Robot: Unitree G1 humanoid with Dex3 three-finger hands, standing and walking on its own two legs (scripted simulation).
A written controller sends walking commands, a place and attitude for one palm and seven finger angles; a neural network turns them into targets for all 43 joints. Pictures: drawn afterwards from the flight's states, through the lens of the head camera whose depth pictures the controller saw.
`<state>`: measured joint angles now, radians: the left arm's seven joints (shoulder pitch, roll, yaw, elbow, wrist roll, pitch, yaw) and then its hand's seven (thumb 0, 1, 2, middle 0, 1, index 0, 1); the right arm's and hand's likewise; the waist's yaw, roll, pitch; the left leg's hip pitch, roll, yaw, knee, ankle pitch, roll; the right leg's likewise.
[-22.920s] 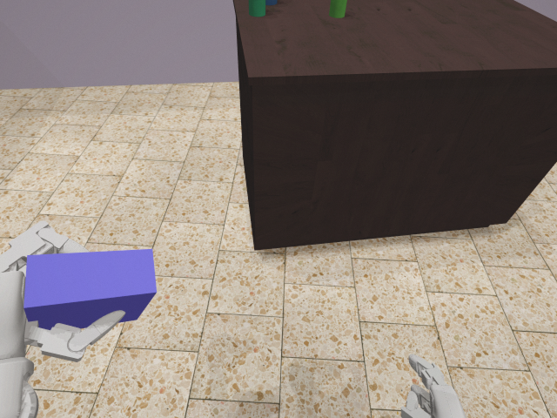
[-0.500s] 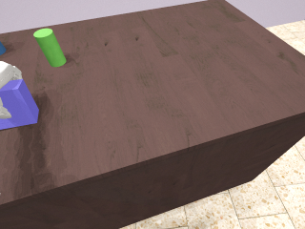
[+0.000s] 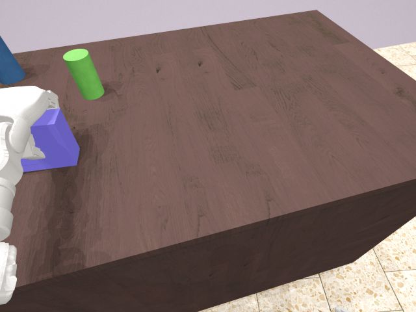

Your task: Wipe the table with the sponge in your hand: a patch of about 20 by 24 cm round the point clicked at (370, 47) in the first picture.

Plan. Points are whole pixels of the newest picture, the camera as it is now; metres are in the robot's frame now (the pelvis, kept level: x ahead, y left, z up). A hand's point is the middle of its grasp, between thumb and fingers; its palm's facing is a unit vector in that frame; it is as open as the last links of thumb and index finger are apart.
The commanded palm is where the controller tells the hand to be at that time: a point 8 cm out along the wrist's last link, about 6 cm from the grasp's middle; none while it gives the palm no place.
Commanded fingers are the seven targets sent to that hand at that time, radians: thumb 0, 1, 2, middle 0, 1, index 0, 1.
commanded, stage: slide across to the middle lane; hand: left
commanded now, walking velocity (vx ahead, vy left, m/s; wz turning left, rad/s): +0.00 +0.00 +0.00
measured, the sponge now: (39, 148) +0.37 +0.37 +0.11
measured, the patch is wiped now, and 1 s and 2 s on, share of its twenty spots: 0.40 0.45 0.50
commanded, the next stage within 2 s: wipe back along the middle lane in 0.52 s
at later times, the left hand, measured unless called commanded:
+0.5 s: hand (62, 125) +0.40 +0.32 +0.15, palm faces -0.06 +0.01 -1.00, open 9.4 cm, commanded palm +0.38 +0.29 +0.20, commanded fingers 0.00 0.10 1.30 -1.20 -1.60 -1.20 -1.60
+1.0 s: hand (67, 137) +0.36 +0.29 +0.15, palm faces +0.01 +0.01 -1.00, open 9.4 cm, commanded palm +0.33 +0.27 +0.18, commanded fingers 0.00 0.10 1.30 -1.20 -1.60 -1.20 -1.60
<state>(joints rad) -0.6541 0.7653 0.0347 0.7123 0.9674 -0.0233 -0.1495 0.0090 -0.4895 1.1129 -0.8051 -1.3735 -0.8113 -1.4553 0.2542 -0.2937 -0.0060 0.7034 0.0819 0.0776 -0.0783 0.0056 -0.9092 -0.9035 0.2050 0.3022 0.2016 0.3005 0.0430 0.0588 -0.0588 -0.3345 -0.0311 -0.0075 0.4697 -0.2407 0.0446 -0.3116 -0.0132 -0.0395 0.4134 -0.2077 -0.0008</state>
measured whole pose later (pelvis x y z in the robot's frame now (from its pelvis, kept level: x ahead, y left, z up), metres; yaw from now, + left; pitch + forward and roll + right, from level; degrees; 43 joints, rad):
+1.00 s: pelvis +0.01 -0.01 +0.00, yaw -1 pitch +3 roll -1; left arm -0.39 0.62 -0.02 0.28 0.93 0.25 -0.14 0.01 -0.45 1.10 -0.76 -1.41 -0.77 -1.49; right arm 0.16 -0.31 0.02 0.66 0.07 0.08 -0.04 0.01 -0.91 -0.90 0.20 0.30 0.20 0.30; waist 0.05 0.09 -0.07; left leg -0.24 -0.02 0.00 0.44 -0.25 0.03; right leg -0.24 -0.01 -0.02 0.41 -0.23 0.00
